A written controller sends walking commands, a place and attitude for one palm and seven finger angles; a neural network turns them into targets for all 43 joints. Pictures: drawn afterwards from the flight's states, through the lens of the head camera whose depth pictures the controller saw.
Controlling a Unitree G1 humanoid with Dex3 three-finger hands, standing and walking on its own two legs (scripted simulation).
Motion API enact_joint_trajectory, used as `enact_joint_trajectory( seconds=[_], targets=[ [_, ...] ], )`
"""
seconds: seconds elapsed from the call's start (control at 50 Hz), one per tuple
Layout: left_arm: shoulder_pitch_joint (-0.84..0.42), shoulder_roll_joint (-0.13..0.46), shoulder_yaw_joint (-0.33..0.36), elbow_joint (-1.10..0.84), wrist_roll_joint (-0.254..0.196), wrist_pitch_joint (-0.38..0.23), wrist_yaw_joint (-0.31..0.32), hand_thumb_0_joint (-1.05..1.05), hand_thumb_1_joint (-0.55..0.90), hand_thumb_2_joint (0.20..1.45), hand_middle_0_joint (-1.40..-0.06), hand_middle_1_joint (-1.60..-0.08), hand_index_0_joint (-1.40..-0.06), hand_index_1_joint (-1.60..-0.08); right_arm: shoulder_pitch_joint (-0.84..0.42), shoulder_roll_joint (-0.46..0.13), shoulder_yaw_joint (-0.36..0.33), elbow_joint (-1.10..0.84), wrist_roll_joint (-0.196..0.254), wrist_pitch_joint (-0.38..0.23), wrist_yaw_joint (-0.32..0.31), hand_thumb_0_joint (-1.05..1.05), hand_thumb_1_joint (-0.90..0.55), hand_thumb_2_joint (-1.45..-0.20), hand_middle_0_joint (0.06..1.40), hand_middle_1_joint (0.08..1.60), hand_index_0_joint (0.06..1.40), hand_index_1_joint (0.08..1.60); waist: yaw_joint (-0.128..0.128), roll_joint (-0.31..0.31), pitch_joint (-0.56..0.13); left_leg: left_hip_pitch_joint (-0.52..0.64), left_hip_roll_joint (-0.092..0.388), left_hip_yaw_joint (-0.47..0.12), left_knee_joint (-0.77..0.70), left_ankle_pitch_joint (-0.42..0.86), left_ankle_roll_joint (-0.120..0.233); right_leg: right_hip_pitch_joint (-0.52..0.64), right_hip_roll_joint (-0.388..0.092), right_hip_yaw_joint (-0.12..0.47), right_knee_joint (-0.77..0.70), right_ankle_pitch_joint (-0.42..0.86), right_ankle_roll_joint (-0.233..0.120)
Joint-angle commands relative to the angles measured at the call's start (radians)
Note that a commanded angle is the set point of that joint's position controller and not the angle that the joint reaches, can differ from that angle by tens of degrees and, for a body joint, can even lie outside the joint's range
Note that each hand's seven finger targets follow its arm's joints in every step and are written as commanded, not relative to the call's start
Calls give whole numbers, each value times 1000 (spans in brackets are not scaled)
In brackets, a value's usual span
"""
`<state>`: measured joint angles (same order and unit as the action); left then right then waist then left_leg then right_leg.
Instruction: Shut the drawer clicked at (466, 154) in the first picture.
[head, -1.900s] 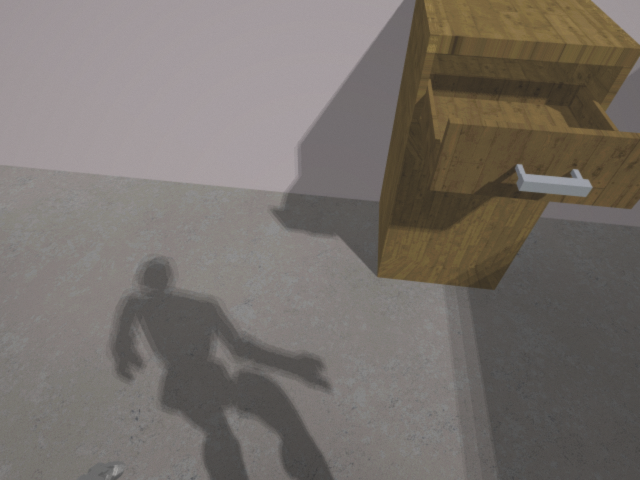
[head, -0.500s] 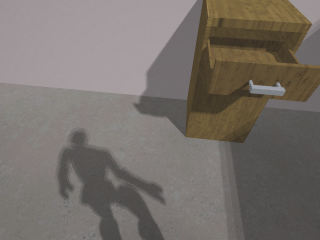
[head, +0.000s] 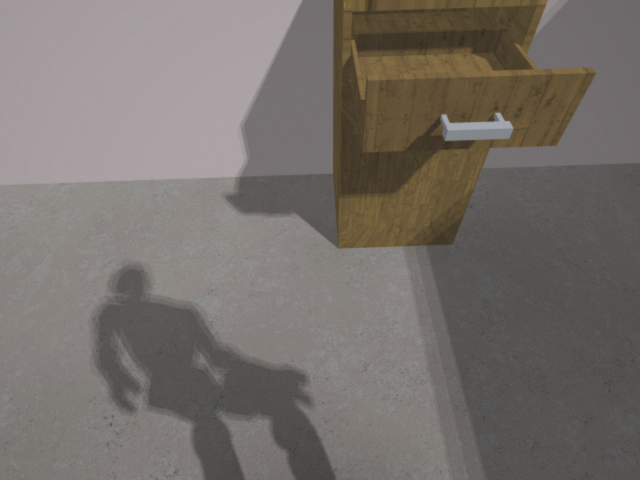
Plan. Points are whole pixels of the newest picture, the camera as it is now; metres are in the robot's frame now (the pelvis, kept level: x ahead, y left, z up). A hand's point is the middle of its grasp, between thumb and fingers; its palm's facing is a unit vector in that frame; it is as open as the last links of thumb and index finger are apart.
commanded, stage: walk to a spot facing it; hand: left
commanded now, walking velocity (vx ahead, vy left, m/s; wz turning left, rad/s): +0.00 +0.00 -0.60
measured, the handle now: (474, 124) +0.73 -0.23 +0.04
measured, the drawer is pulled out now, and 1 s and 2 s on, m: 0.30 0.30 0.30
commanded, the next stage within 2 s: none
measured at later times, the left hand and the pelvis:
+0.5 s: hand out of the picture +0.08 +0.22 -0.15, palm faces -0.17 -0.95 -0.26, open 7.4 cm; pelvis -0.02 +0.02 +0.01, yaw -15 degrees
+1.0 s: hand (255, 462) +0.16 +0.12 -0.15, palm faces -0.57 -0.78 -0.26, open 7.4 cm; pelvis -0.05 +0.02 +0.00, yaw -35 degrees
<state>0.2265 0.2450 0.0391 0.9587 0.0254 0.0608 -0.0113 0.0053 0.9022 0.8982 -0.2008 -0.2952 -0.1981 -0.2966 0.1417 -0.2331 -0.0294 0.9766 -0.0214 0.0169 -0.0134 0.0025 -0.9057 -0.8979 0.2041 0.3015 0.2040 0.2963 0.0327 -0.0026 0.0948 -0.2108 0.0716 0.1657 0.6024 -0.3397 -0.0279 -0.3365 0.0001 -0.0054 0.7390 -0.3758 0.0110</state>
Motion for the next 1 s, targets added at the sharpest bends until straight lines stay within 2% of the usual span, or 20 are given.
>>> enact_joint_trajectory(
  seconds=[0.0,0.02,0.04,0.08,0.18,0.38,0.46,0.48,0.5,0.52,0.54,0.58,0.62,0.78,0.88,0.9,0.92,0.94,0.96,0.98],
  targets=[
    [163,267,71,-61,10,-54,19,0,900,900,-200,-300,-200,-300,-36,-94,-47,-138,14,-3,-6,0,-900,-900,200,300,200,300,35,-363,-84,-374,-37,-26,455,-250,-34,205,-363,543,-428,573,-153],
    [178,248,72,-71,-5,-50,30,0,900,900,-200,-300,-200,-300,-66,-129,-48,-141,16,8,-13,0,-900,-900,200,300,200,300,59,-248,-117,-321,-18,-185,530,-244,-16,129,-358,569,-481,421,-214],
    [107,228,71,-83,-3,-46,31,0,900,900,-200,-300,-200,-300,-87,-119,-55,-135,15,7,-11,0,-900,-900,200,300,200,300,29,-199,-66,-357,-12,-207,583,-182,-14,89,-319,570,-483,275,-231],
    [33,181,64,-108,-6,-49,32,0,900,900,-200,-300,-200,-300,-47,-121,-56,-108,7,4,-5,0,-900,-900,200,300,200,300,-10,-86,-84,-333,11,-208,566,-60,-27,88,-250,459,-454,246,-210],
    [79,158,69,-94,-8,-54,26,0,900,900,-200,-300,-200,-300,-20,-86,-53,-98,5,7,-10,0,-900,-900,200,300,200,300,-1,-102,-146,-328,-15,-188,479,-11,-45,179,-184,389,-422,327,-176],
    [67,180,84,-109,3,-34,22,0,900,900,-200,-300,-200,-300,-35,-81,-47,-142,17,-6,-19,0,-900,-900,200,300,200,300,20,-141,-166,-196,-59,-192,150,-93,-22,154,-152,515,-424,309,-191],
    [-16,190,84,-134,-1,-23,17,0,900,900,-200,-300,-200,-300,106,-93,-48,-119,25,-21,-29,0,-900,-900,200,300,200,300,-44,-157,-198,41,-91,-176,-143,26,10,42,-96,508,-388,290,-117],
    [-37,164,79,-150,-5,-21,16,0,900,900,-200,-300,-200,-300,158,-116,-51,-115,25,-29,-34,0,-900,-900,200,300,200,300,-72,-108,-202,186,-26,-225,-249,53,31,-95,-34,445,-318,171,-71],
    [-34,101,69,-171,-13,-18,5,0,900,900,-200,-300,-200,-300,156,-203,-65,-126,11,-34,-37,0,-900,-900,200,300,200,300,-76,165,-169,270,193,-470,-393,-67,101,-295,97,295,-125,-11,-19],
    [-43,105,75,-187,-3,-21,-2,0,900,900,-200,-300,-200,-300,106,-253,-69,-158,8,-27,-37,0,-900,-900,200,300,200,300,-57,266,-98,123,402,-608,-431,-14,175,-338,114,110,164,-160,33],
    [-47,147,90,-161,11,-15,-7,0,900,900,-200,-300,-200,-300,41,-207,-56,-166,3,-29,-36,0,-900,-900,200,300,200,300,-38,176,-65,-3,370,-564,-417,61,184,-293,56,142,322,-104,47],
    [23,129,92,-124,10,-8,-23,0,900,900,-200,-300,-200,-300,-51,-136,-29,-188,3,-36,-37,0,-900,-900,200,300,200,300,27,130,-58,-78,236,-347,-364,184,154,-238,39,95,495,-3,57],
    [18,102,79,-121,6,-2,-28,0,900,900,-200,-300,-200,-300,-11,-130,-30,-179,1,-41,-35,0,-900,-900,200,300,200,300,9,145,-63,2,179,-238,-318,313,147,-272,26,67,526,31,69],
    [-159,62,52,-164,-5,-4,-33,0,900,900,-200,-300,-200,-300,175,-174,-64,-104,-4,-33,-25,0,-900,-900,200,300,200,300,-90,195,-74,163,249,-157,-236,585,179,-186,-34,-43,146,-63,67],
    [-108,69,53,-150,-6,-24,-28,0,900,900,-200,-300,-200,-300,153,-200,-81,-95,-4,-24,-12,0,-900,-900,200,300,200,300,-62,198,-130,107,267,-76,-104,572,117,36,-2,-90,-136,28,20],
    [-46,89,60,-133,-5,-33,-24,0,900,900,-200,-300,-200,-300,145,-198,-80,-97,1,-23,-10,0,-900,-900,200,300,200,300,-21,161,-159,36,250,-31,7,498,67,176,-10,-84,-281,163,6],
    [34,184,74,-110,2,-49,-12,0,900,900,-200,-300,-200,-300,167,-152,-70,-108,10,-19,-1,0,-900,-900,200,300,200,300,12,-62,-219,-154,193,38,221,271,-5,405,-167,92,-361,356,-51],
    [93,281,95,-93,-2,-55,6,0,900,900,-200,-300,-200,-300,105,-77,-44,-165,6,-14,1,0,-900,-900,200,300,200,300,37,-317,-211,-410,46,15,453,-276,-54,451,-400,411,-368,761,-154],
    [123,269,98,-91,-16,-46,21,0,900,900,-200,-300,-200,-300,52,-105,-47,-177,7,1,-17,0,-900,-900,200,300,200,300,63,-248,-225,-405,53,-141,530,-280,-39,384,-393,391,-368,773,-210],
    [70,249,100,-97,-13,-41,27,0,900,900,-200,-300,-200,-300,34,-98,-50,-174,9,3,-19,0,-900,-900,200,300,200,300,40,-253,-202,-424,58,-160,574,-240,-38,353,-348,389,-362,686,-221]
  ],
)
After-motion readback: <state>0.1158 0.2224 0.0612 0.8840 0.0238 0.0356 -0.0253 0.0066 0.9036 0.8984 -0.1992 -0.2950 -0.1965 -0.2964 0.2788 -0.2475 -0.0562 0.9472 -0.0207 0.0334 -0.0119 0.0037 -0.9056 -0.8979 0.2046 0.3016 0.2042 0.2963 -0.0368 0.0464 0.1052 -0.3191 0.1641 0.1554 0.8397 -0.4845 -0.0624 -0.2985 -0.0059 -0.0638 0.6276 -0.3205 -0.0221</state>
